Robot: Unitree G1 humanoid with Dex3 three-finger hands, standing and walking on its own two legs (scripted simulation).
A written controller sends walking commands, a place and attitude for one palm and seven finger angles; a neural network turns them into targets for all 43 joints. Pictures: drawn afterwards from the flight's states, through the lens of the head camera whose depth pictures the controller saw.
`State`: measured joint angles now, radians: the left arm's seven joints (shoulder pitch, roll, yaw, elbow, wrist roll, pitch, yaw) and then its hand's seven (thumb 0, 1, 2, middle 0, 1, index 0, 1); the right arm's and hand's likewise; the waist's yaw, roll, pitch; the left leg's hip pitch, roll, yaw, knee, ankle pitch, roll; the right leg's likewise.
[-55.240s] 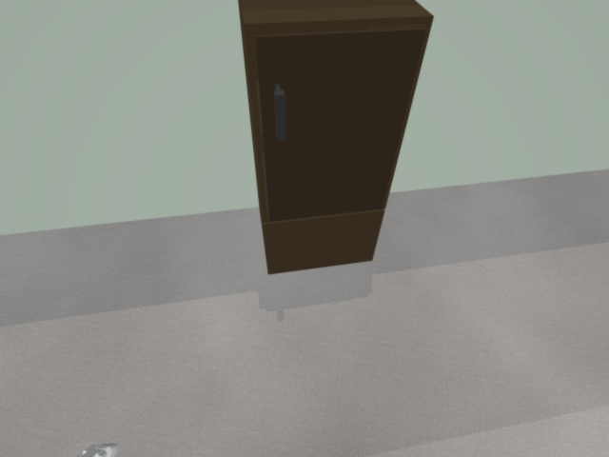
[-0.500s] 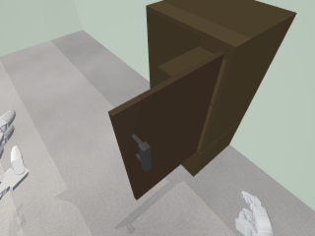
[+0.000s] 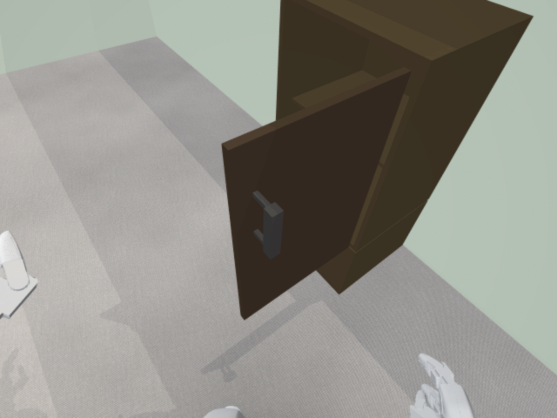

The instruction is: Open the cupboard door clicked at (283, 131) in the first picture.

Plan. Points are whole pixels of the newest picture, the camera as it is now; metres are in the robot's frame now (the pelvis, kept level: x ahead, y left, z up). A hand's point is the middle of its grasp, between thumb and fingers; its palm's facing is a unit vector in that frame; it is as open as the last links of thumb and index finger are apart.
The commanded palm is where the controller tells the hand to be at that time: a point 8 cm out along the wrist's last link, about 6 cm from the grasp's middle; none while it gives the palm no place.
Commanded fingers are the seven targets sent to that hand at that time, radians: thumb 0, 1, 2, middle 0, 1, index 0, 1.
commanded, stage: step back with the hand held close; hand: left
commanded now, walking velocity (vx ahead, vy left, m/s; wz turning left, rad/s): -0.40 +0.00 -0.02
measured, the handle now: (265, 224) +0.42 +0.05 +0.00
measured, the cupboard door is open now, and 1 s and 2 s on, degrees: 90 90 90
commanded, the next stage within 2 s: stop stepping back and stand still in 0.42 s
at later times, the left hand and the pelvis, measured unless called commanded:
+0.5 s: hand (16, 337) +0.16 +0.25 +0.17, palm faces +0.32 -0.80 -0.51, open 7.4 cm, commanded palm +0.08 +0.29 +0.19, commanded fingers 0.00 0.90 0.90 -0.20 -0.30 -0.20 -0.30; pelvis -0.06 -0.01 +0.01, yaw -1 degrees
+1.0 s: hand out of the picture +0.08 +0.26 +0.18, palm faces +0.37 -0.80 -0.48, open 7.4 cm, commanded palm +0.01 +0.30 +0.19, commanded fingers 0.00 0.90 0.90 -0.20 -0.30 -0.20 -0.30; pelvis -0.13 +0.01 +0.01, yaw -2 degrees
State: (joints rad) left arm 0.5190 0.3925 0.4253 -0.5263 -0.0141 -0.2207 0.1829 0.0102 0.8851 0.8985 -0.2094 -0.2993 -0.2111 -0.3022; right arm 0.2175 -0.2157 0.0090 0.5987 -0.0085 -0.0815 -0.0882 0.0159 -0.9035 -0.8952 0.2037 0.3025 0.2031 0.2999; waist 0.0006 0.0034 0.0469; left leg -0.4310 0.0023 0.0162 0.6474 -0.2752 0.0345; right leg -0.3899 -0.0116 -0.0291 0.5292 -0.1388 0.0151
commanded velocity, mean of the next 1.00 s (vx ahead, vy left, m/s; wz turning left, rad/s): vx -0.16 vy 0.01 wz -0.02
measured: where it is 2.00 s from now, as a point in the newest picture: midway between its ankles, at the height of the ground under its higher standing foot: outside the picture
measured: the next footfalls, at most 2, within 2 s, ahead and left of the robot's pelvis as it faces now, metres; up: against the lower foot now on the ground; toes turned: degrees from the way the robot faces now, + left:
right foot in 0.24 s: -0.11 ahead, -0.09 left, +0.00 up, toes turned -2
left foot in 0.82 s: -0.09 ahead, +0.11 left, +0.00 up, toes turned +1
